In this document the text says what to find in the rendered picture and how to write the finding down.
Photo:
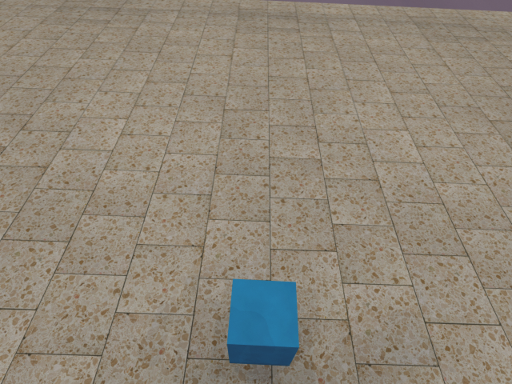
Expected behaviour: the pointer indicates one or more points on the carton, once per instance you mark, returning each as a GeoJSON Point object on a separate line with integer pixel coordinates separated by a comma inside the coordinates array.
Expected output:
{"type": "Point", "coordinates": [263, 325]}

